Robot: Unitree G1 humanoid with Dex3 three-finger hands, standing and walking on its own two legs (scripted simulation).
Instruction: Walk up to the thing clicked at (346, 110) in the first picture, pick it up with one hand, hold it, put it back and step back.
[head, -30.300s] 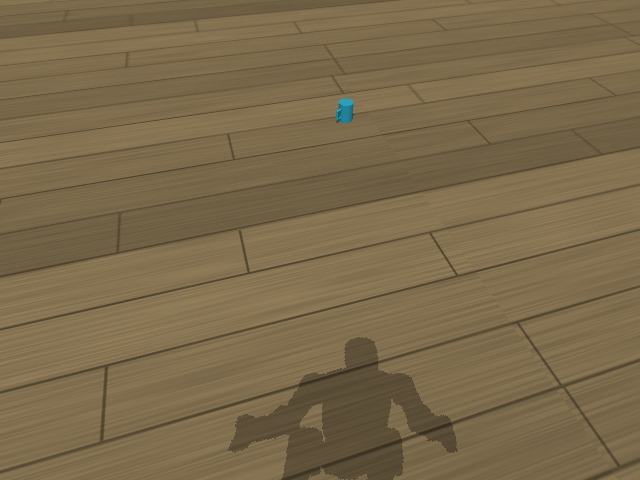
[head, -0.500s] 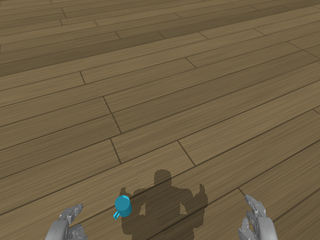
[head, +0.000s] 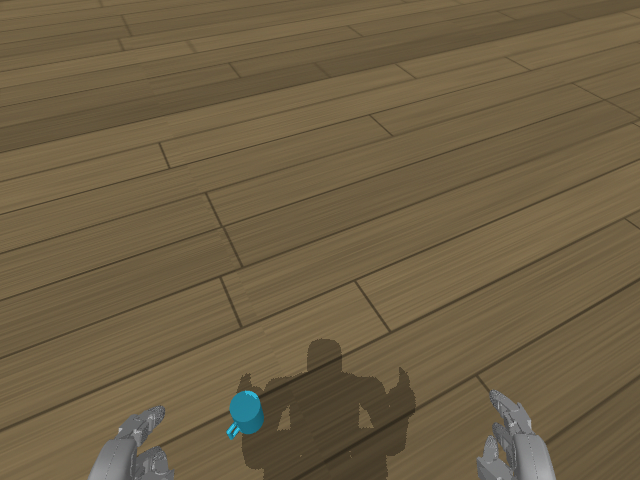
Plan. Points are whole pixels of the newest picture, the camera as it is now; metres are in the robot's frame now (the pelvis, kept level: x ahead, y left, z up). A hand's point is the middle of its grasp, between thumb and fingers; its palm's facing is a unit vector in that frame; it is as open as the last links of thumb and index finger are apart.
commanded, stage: home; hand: left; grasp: from above
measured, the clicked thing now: (243, 418) +0.42 +0.20 -0.66
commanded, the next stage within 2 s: stand in 0.22 s
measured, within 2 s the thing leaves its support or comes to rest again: neither
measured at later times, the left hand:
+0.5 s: hand out of the picture +0.15 +0.22 -0.09, palm faces +0.02 -0.94 -0.33, open 7.4 cm
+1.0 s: hand out of the picture +0.03 +0.24 -0.11, palm faces +0.06 -0.95 -0.31, open 7.4 cm
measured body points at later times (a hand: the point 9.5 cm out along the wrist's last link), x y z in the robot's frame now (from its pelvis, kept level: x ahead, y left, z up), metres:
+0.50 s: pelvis -0.01 +0.00 +0.02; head +0.02 +0.00 +0.47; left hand +0.14 +0.27 -0.07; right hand +0.13 -0.26 -0.09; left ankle +0.01 +0.12 -0.68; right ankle +0.00 -0.13 -0.68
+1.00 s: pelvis -0.01 +0.01 +0.06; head -0.01 +0.01 +0.51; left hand +0.03 +0.29 -0.08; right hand +0.07 -0.26 -0.08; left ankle +0.01 +0.12 -0.68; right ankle +0.00 -0.13 -0.68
